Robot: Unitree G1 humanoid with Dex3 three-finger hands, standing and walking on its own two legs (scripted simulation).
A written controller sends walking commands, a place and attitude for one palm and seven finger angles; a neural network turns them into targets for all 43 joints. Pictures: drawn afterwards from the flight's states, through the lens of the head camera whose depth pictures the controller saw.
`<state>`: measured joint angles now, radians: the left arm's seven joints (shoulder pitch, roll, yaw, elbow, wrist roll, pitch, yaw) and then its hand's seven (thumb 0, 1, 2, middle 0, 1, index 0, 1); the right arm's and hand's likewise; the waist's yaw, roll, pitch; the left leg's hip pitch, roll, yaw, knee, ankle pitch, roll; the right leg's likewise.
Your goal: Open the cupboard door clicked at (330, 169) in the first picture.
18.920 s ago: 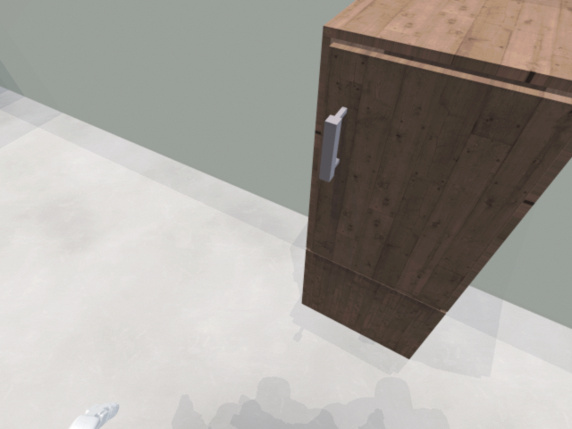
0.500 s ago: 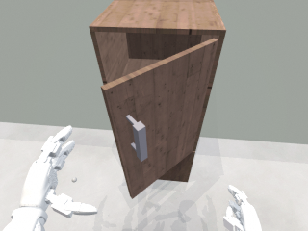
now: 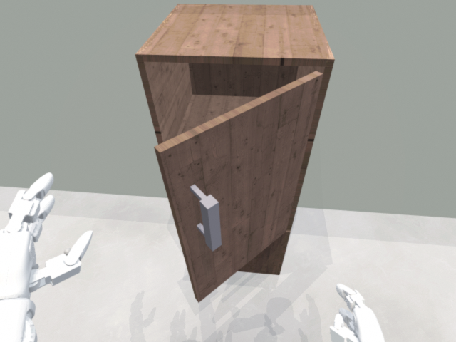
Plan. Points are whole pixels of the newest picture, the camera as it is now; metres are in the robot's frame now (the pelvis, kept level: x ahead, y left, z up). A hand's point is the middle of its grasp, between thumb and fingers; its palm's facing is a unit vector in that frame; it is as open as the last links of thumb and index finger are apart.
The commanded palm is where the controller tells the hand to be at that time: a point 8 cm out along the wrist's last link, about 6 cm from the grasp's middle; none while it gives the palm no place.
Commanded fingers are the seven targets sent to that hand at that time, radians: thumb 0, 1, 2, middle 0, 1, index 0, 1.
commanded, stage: draw the hand back to the body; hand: left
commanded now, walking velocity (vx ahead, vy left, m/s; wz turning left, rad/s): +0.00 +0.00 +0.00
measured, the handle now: (205, 217) +0.32 +0.09 +0.05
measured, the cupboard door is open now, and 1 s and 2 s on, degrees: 45 45 45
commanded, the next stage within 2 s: step back with the hand held close in 0.48 s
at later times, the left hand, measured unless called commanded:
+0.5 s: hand (64, 248) +0.19 +0.25 +0.15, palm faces +0.44 -0.81 -0.39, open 7.4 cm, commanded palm +0.14 +0.29 +0.16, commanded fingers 0.00 0.90 0.90 -0.20 -0.30 -0.20 -0.30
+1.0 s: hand (45, 268) +0.16 +0.26 +0.14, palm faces +0.32 -0.80 -0.51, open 7.4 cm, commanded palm +0.10 +0.31 +0.17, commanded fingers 0.00 0.90 0.90 -0.20 -0.30 -0.20 -0.30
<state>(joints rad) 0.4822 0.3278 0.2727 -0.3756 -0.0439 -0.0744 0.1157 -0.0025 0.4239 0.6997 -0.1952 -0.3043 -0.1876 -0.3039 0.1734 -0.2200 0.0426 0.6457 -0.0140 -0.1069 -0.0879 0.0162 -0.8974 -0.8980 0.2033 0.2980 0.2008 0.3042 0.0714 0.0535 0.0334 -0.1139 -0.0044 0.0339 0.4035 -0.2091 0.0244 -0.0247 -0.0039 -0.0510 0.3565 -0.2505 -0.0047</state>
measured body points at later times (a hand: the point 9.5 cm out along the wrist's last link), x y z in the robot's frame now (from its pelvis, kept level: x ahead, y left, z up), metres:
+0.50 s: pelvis +0.00 -0.01 +0.00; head -0.02 -0.03 +0.45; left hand +0.16 +0.29 +0.17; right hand +0.19 -0.23 -0.09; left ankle +0.01 +0.10 -0.74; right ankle -0.03 -0.11 -0.74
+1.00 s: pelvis -0.04 +0.01 +0.00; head -0.01 +0.01 +0.44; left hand +0.14 +0.30 +0.17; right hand +0.15 -0.24 -0.09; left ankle +0.01 +0.10 -0.74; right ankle -0.03 -0.11 -0.74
